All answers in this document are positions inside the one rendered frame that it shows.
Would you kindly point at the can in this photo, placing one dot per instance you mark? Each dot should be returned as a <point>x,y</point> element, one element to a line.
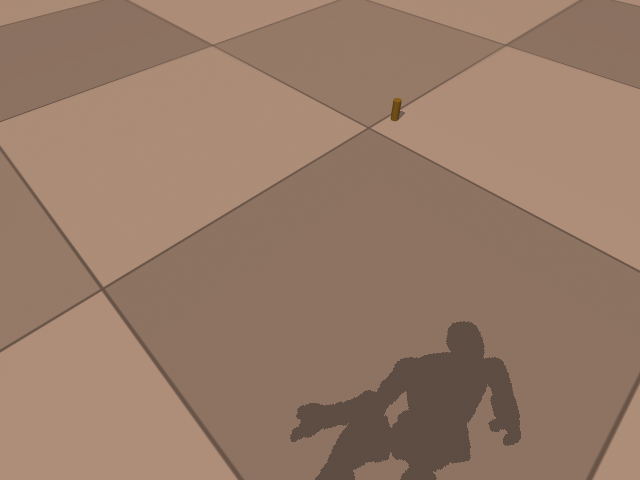
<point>396,109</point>

